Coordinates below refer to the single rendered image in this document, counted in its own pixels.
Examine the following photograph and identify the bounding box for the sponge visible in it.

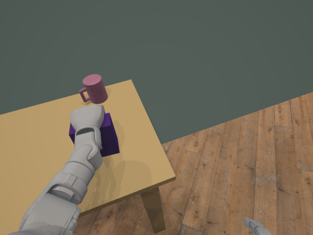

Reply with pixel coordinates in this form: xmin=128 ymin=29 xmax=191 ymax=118
xmin=69 ymin=113 xmax=120 ymax=157

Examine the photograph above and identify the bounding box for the left robot forearm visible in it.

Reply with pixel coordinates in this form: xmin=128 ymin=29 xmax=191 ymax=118
xmin=18 ymin=125 xmax=103 ymax=231

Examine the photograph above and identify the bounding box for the robot right hand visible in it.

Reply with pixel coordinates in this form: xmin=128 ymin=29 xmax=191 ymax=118
xmin=243 ymin=218 xmax=272 ymax=235

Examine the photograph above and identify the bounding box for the left robot upper arm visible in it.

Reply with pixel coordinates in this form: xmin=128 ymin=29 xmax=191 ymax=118
xmin=7 ymin=193 xmax=81 ymax=235

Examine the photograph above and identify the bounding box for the robot left hand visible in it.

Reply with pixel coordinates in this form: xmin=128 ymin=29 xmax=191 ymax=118
xmin=70 ymin=105 xmax=106 ymax=149

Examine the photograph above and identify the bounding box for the table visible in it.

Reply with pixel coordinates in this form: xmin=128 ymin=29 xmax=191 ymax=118
xmin=0 ymin=80 xmax=176 ymax=235

